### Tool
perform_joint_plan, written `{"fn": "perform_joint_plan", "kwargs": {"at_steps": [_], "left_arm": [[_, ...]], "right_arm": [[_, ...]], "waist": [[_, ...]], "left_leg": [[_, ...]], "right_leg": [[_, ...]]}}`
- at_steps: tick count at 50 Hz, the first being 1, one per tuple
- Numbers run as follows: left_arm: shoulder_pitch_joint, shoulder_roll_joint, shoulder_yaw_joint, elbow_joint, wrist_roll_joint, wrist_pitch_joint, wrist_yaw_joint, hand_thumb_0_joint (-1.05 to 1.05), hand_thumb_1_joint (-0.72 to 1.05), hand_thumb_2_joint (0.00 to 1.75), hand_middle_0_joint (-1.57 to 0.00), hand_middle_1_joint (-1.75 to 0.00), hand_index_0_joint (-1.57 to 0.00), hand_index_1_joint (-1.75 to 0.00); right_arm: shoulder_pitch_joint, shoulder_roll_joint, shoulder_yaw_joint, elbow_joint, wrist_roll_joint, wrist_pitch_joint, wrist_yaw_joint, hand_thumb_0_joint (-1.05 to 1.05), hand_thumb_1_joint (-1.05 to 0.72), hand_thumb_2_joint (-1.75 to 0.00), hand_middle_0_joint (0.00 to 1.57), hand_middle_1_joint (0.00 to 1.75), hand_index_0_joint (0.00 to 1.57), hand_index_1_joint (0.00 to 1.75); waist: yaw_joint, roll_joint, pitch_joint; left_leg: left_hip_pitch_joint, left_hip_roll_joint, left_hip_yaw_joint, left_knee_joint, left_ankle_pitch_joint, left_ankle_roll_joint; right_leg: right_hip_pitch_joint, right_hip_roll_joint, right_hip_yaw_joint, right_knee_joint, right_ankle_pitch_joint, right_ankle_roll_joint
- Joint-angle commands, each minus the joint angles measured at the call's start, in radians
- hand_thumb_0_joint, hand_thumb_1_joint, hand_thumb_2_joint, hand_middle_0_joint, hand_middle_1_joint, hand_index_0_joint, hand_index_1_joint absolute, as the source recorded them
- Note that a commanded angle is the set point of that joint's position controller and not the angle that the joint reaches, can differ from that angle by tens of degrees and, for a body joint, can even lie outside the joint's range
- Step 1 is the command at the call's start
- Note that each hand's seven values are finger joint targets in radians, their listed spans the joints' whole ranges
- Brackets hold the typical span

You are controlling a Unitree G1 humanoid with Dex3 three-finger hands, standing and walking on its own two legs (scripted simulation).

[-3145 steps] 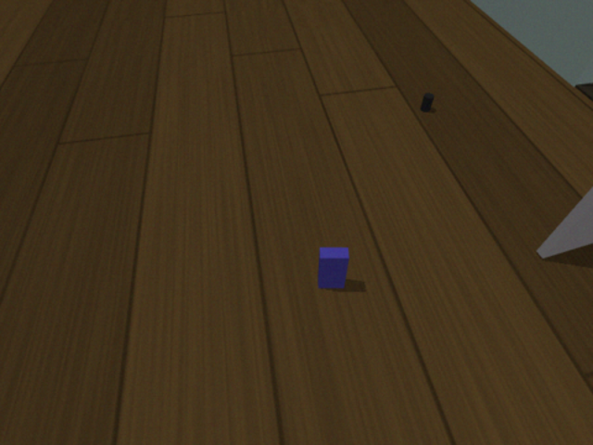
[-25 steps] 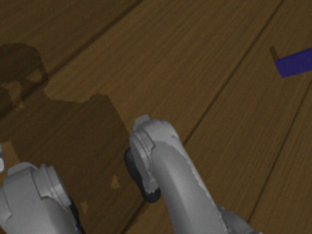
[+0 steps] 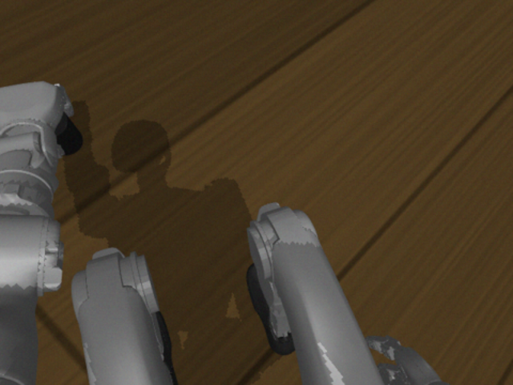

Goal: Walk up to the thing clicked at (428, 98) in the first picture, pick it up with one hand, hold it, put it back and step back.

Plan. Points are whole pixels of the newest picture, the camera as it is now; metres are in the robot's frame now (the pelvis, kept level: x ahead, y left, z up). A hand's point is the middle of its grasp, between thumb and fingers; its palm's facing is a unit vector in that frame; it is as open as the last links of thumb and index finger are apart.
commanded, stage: settle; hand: left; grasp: from above
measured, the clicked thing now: (57, 131) +0.53 +0.21 -0.18
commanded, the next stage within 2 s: lift in 0.10 s
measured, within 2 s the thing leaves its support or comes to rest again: neither
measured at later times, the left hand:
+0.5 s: hand (23, 131) +0.50 +0.23 -0.09, palm faces -0.46 -0.07 -0.89, open 8.4 cm
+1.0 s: hand out of the picture +0.41 +0.25 +0.07, palm faces -0.43 -0.11 -0.90, open 8.3 cm
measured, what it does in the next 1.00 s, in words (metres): rises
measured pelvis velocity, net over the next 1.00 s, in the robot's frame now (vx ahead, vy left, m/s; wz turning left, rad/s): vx -0.01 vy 0.00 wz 0.09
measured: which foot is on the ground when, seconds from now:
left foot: down 0.00-1.00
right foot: down 0.00-1.00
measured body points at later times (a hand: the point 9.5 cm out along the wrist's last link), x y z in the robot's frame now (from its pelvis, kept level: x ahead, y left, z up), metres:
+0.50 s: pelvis +0.00 +0.00 +0.03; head +0.22 +0.04 +0.42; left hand +0.52 +0.23 -0.04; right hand +0.03 -0.28 -0.09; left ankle +0.07 +0.13 -0.31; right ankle +0.11 -0.13 -0.31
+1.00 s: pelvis -0.01 +0.00 +0.15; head +0.15 +0.03 +0.57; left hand +0.43 +0.25 +0.12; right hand +0.11 -0.26 +0.02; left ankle +0.07 +0.13 -0.31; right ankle +0.11 -0.13 -0.31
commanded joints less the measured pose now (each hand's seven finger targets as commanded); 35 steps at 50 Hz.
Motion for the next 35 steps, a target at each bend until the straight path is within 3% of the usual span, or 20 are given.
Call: {"fn": "perform_joint_plan", "kwargs": {"at_steps": [1,2,4,9,10,11,12,13,15,18,20,22,28,31,35], "left_arm": [[-0.383,0.185,0.024,-0.163,0.017,-0.029,0.007,0.0,0.55,0.7,-0.91,-0.72,-0.94,-0.7],[-0.405,0.176,0.009,-0.198,0.02,-0.037,0.001,0.0,0.54,0.69,-0.91,-0.73,-0.93,-0.7],[-0.418,0.196,0.018,-0.223,0.036,-0.044,0.001,0.0,0.54,0.71,-0.9,-0.73,-0.92,-0.71],[-0.428,0.184,0.017,-0.262,0.036,-0.041,0.005,0.0,0.52,0.78,-0.9,-0.73,-0.91,-0.72],[-0.436,0.189,0.016,-0.272,0.034,-0.037,0.005,0.0,0.59,0.74,-0.97,-0.78,-0.99,-0.75],[-0.419,0.179,0.011,-0.255,0.024,-0.029,0.003,0.0,0.51,0.74,-0.9,-0.7,-0.91,-0.67],[-0.422,0.203,0.024,-0.279,0.018,-0.023,0.002,0.0,0.57,0.71,-0.96,-0.74,-0.98,-0.72],[-0.398,0.171,0.015,-0.263,0.008,-0.012,-0.005,0.0,0.62,0.7,-0.95,-0.75,-0.98,-0.72],[-0.382,0.162,0.007,-0.256,-0.02,0.001,-0.03,0.0,0.59,0.72,-0.93,-0.75,-0.96,-0.72],[-0.376,0.174,0.018,-0.307,-0.05,0.016,-0.073,0.0,0.57,0.71,-0.92,-0.74,-0.95,-0.71],[-0.331,0.138,0.001,-0.314,-0.052,0.018,-0.103,0.0,0.58,0.72,-0.93,-0.73,-0.96,-0.7],[-0.308,0.157,0.007,-0.357,-0.045,0.013,-0.117,0.0,0.58,0.72,-0.92,-0.75,-0.95,-0.72],[-0.248,0.163,0.024,-0.499,-0.08,0.001,-0.152,0.0,0.57,0.72,-0.93,-0.73,-0.95,-0.7],[-0.25,0.134,0.002,-0.593,-0.091,0.0,-0.155,0.0,0.57,0.72,-0.92,-0.75,-0.95,-0.72],[-0.149,0.111,-0.009,-0.616,-0.11,0.023,-0.161,0.0,0.6,0.72,-0.95,-0.7,-0.97,-0.68]], "right_arm": [[0.253,-0.25,-0.085,0.01,0.006,0.032,-0.041,0.0,-0.91,-0.91,0.2,0.3,0.2,0.3],[0.236,-0.241,-0.087,-0.003,0.007,0.035,-0.047,0.0,-0.92,-0.91,0.2,0.3,0.2,0.3],[0.231,-0.239,-0.089,-0.012,0.01,0.039,-0.063,0.0,-0.91,-0.9,0.2,0.3,0.2,0.3],[0.234,-0.232,-0.099,-0.02,0.018,0.047,-0.089,0.0,-0.91,-0.9,0.2,0.3,0.2,0.3],[0.239,-0.226,-0.098,-0.021,0.02,0.05,-0.091,0.0,-0.93,-0.92,0.2,0.3,0.2,0.3],[0.235,-0.217,-0.104,-0.023,0.022,0.054,-0.094,0.0,-0.9,-0.9,0.2,0.3,0.2,0.3],[0.242,-0.219,-0.106,-0.017,0.025,0.057,-0.099,0.0,-0.93,-0.91,0.2,0.3,0.2,0.3],[0.253,-0.217,-0.108,-0.016,0.029,0.059,-0.101,0.0,-0.93,-0.91,0.2,0.3,0.2,0.3],[0.253,-0.216,-0.113,-0.011,0.03,0.065,-0.103,0.0,-0.93,-0.91,0.2,0.3,0.2,0.3],[0.253,-0.219,-0.127,-0.018,0.042,0.08,-0.116,0.0,-0.92,-0.91,0.2,0.3,0.2,0.3],[0.258,-0.216,-0.129,-0.021,0.045,0.089,-0.12,0.0,-0.92,-0.91,0.2,0.3,0.2,0.3],[0.258,-0.21,-0.138,-0.028,0.054,0.098,-0.124,0.0,-0.92,-0.91,0.2,0.3,0.2,0.3],[0.243,-0.204,-0.159,-0.063,0.075,0.116,-0.138,0.0,-0.92,-0.91,0.2,0.3,0.2,0.3],[0.236,-0.19,-0.164,-0.077,0.089,0.119,-0.148,0.0,-0.92,-0.91,0.2,0.3,0.2,0.3],[0.218,-0.184,-0.173,-0.083,0.107,0.123,-0.164,0.0,-0.92,-0.91,0.2,0.3,0.2,0.3]], "waist": [[-0.049,0.218,-0.632],[-0.052,0.24,-0.64],[-0.035,0.26,-0.672],[-0.024,0.284,-0.728],[-0.022,0.296,-0.759],[-0.017,0.278,-0.763],[-0.003,0.275,-0.792],[-0.002,0.28,-0.8],[-0.003,0.25,-0.786],[0.023,0.247,-0.796],[0.023,0.238,-0.783],[0.051,0.222,-0.819],[0.084,0.159,-0.807],[0.094,0.175,-0.882],[0.114,0.149,-0.828]], "left_leg": [[0.369,-0.019,0.105,-0.25,0.137,0.047],[0.391,-0.017,0.105,-0.255,0.133,0.042],[0.415,-0.019,0.111,-0.26,0.134,0.041],[0.469,-0.02,0.121,-0.287,0.163,0.039],[0.473,-0.018,0.124,-0.287,0.178,0.041],[0.474,-0.017,0.127,-0.29,0.182,0.043],[0.48,-0.018,0.135,-0.291,0.196,0.047],[0.488,-0.02,0.138,-0.301,0.215,0.045],[0.475,-0.015,0.141,-0.302,0.216,0.049],[0.482,-0.018,0.148,-0.317,0.222,0.051],[0.495,-0.018,0.148,-0.33,0.229,0.048],[0.501,-0.021,0.156,-0.34,0.236,0.051],[0.532,-0.024,0.16,-0.399,0.184,0.058],[0.596,-0.023,0.157,-0.441,0.192,0.061],[0.651,-0.022,0.143,-0.516,0.157,0.059]], "right_leg": [[0.397,0.028,-0.095,-0.257,0.125,-0.104],[0.398,0.03,-0.091,-0.256,0.111,-0.108],[0.393,0.027,-0.088,-0.258,0.112,-0.107],[0.395,0.018,-0.087,-0.261,0.155,-0.105],[0.418,0.021,-0.084,-0.257,0.173,-0.105],[0.44,0.023,-0.074,-0.268,0.176,-0.102],[0.455,0.018,-0.071,-0.272,0.195,-0.096],[0.463,0.015,-0.073,-0.272,0.217,-0.097],[0.484,0.019,-0.067,-0.282,0.217,-0.097],[0.489,0.014,-0.061,-0.299,0.215,-0.1],[0.493,0.013,-0.061,-0.306,0.213,-0.102],[0.533,0.013,-0.049,-0.32,0.219,-0.101],[0.572,0.008,-0.035,-0.403,0.143,-0.102],[0.615,0.008,-0.027,-0.431,0.164,-0.097],[0.621,0.006,-0.028,-0.489,0.13,-0.098]]}}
